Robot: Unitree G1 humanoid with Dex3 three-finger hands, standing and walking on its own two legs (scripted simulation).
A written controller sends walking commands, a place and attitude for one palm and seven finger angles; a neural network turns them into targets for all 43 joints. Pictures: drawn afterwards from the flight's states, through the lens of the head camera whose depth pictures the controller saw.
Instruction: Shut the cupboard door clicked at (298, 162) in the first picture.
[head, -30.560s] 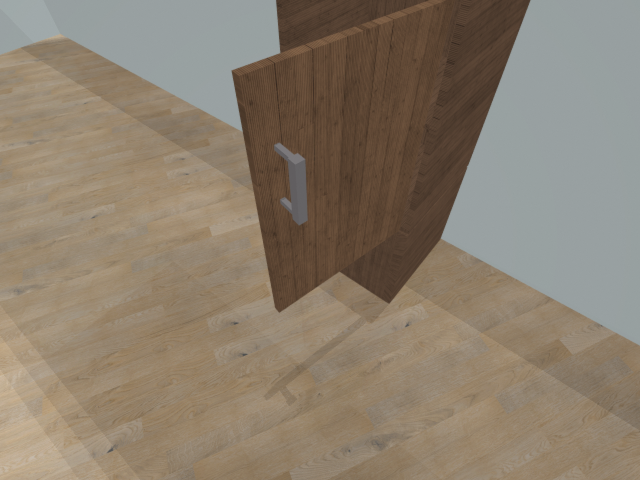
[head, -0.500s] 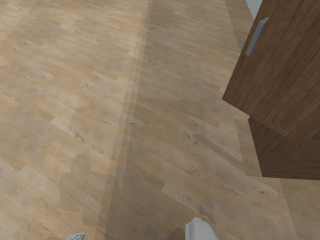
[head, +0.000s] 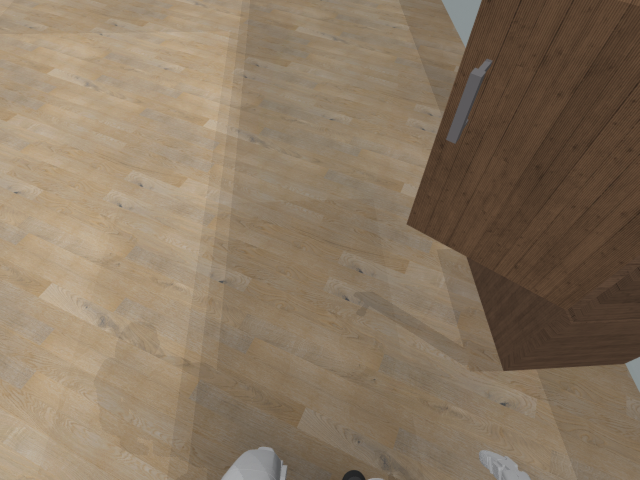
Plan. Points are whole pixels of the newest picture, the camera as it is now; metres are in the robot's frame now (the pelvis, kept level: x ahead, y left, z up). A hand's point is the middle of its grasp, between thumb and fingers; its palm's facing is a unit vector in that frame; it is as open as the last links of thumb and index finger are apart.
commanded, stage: turn to face it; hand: left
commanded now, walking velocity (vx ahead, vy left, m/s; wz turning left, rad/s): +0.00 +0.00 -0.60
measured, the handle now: (469, 102) +0.69 -0.18 +0.06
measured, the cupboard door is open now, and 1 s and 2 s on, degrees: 51 51 51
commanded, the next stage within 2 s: take the last steps up to it in 0.78 s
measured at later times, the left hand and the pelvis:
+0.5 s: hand (204, 420) +0.20 +0.19 -0.16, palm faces -0.31 -0.90 -0.31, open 7.4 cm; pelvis +0.02 +0.02 -0.01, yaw -19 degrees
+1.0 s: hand (212, 421) +0.20 +0.18 -0.17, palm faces -0.44 -0.88 -0.18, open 7.4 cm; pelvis +0.04 +0.04 +0.00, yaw -27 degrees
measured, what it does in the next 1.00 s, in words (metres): steps on the spot, turning right: left foot, then right foot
